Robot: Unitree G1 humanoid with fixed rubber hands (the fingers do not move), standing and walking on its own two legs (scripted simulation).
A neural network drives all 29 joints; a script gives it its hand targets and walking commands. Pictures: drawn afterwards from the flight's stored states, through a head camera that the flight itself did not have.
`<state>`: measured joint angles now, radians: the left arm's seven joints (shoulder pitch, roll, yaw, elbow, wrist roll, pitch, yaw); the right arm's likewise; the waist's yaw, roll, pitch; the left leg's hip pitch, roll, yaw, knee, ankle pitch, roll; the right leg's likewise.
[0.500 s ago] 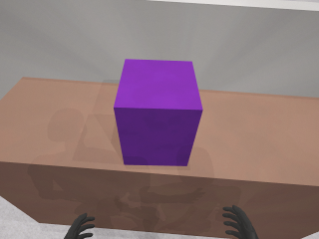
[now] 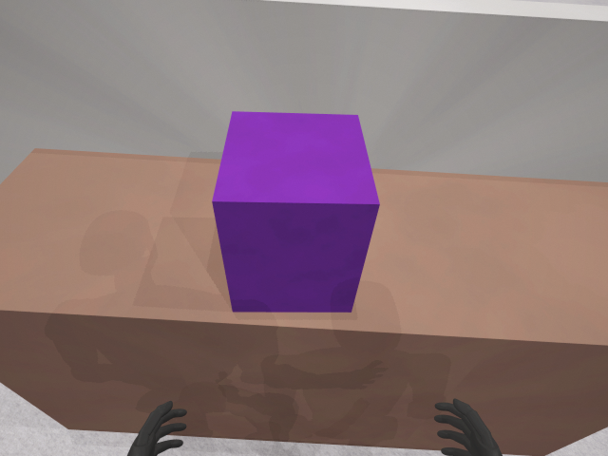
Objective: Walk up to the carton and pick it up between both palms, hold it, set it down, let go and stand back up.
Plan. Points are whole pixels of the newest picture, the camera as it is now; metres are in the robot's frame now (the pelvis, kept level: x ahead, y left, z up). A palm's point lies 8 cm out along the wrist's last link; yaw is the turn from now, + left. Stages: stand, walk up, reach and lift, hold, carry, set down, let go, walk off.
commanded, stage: set down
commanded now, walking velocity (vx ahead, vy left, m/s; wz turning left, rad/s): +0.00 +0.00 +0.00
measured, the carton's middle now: (293, 215) +0.48 +0.02 +0.05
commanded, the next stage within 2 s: let go in 0.20 s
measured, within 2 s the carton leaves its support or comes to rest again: neither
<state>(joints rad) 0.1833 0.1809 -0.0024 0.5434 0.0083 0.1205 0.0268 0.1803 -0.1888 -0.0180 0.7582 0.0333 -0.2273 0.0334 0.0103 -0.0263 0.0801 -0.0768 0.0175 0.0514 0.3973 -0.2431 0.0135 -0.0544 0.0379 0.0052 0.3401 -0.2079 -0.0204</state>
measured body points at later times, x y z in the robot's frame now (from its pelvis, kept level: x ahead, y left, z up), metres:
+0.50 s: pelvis -0.02 +0.00 +0.00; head -0.01 +0.00 +0.45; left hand +0.16 +0.22 -0.09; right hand +0.14 -0.23 -0.09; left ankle -0.01 +0.10 -0.75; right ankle -0.01 -0.11 -0.75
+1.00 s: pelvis +0.00 -0.01 -0.03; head -0.01 -0.04 +0.42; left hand +0.10 +0.23 -0.14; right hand +0.05 -0.28 -0.17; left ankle -0.02 +0.10 -0.73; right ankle -0.01 -0.11 -0.75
